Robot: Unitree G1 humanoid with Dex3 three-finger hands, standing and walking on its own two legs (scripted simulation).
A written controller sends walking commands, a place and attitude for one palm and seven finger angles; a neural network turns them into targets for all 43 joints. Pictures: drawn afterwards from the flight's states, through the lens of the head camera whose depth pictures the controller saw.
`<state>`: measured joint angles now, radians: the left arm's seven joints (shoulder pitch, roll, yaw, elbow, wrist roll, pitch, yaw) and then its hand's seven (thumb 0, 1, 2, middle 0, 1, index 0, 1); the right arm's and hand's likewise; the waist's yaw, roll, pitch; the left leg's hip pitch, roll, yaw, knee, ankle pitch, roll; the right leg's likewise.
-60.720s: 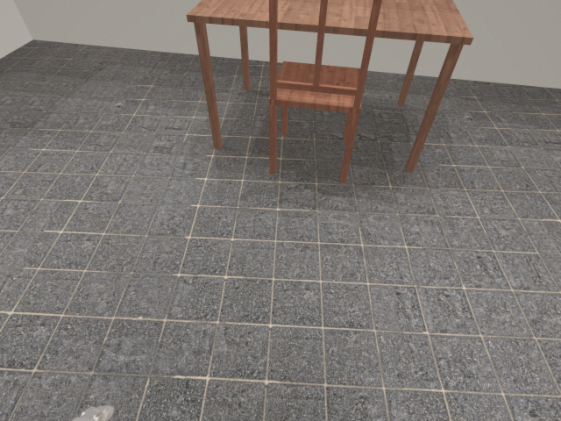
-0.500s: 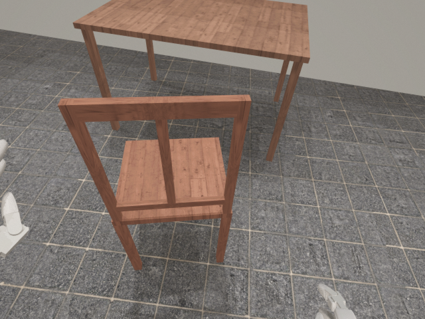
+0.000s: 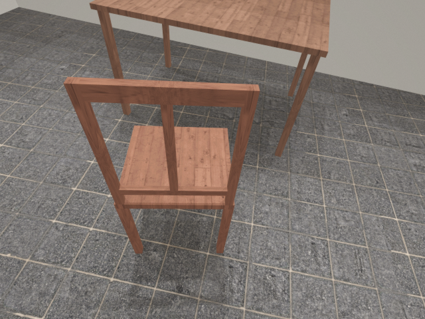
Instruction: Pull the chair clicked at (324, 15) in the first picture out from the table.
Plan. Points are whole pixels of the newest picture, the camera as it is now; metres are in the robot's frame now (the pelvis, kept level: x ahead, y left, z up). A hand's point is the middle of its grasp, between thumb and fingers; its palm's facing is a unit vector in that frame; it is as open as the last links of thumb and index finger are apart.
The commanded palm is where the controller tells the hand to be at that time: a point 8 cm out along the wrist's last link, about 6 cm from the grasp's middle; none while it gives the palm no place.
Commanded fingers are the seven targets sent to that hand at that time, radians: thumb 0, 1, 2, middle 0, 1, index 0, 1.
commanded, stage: let the arm hang, fingers relaxed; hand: left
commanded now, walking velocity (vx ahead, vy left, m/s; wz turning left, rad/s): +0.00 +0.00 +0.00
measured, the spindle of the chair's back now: (171, 152) +0.53 +0.14 -0.06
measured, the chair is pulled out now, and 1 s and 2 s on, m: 0.66 0.66 0.66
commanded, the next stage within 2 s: look to check the result in 0.78 s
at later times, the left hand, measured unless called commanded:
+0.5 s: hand out of the picture -0.02 +0.15 -0.17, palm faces +0.04 -0.98 -0.18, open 7.4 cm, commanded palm none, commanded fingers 0.00 0.90 0.90 -0.20 -0.30 -0.20 -0.30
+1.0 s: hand out of the picture -0.01 +0.14 -0.17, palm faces +0.05 -0.98 -0.18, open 7.4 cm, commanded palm none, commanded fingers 0.00 0.90 0.90 -0.20 -0.30 -0.20 -0.30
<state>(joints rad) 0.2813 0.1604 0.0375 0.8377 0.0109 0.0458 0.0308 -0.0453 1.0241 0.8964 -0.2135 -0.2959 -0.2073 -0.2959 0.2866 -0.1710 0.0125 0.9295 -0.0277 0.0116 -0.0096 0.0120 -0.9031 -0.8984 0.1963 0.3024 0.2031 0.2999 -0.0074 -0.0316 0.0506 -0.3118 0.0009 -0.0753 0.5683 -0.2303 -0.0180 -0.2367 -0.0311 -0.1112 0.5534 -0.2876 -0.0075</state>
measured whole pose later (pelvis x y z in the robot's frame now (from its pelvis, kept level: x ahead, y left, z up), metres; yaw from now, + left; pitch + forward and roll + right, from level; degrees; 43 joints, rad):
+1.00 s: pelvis +0.00 -0.02 +0.00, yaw +0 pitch -2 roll +0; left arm 0.34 0.11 0.00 1.07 0.01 0.02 0.03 0.01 0.91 0.90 -0.20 -0.29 -0.20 -0.30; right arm 0.35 -0.11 -0.01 1.07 -0.02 0.00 -0.04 0.01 -0.91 -0.90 0.19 0.30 0.20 0.30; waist 0.00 0.03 0.05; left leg -0.26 0.03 -0.08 0.50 -0.21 -0.04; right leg -0.20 0.00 -0.12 0.51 -0.27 -0.04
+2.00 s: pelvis +0.01 -0.02 +0.01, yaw +1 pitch -2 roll +0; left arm 0.33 0.12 0.01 1.07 0.01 0.01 0.03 0.01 0.91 0.90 -0.20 -0.29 -0.20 -0.29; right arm 0.34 -0.10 0.00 1.09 -0.01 0.00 -0.04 0.01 -0.90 -0.90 0.19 0.30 0.20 0.30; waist 0.00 0.02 0.06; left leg -0.25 0.02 -0.09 0.49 -0.21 -0.04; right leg -0.18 -0.01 -0.13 0.49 -0.28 -0.04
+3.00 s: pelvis +0.01 -0.03 +0.00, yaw +1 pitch -3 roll +0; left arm 0.33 0.11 0.01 1.07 0.01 0.01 0.03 0.01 0.91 0.90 -0.20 -0.29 -0.20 -0.29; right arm 0.34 -0.10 0.00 1.09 -0.01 0.00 -0.05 0.01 -0.90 -0.90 0.19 0.30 0.20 0.30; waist 0.00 0.02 0.07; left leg -0.24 0.03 -0.10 0.50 -0.21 -0.05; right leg -0.17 0.00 -0.13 0.50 -0.29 -0.05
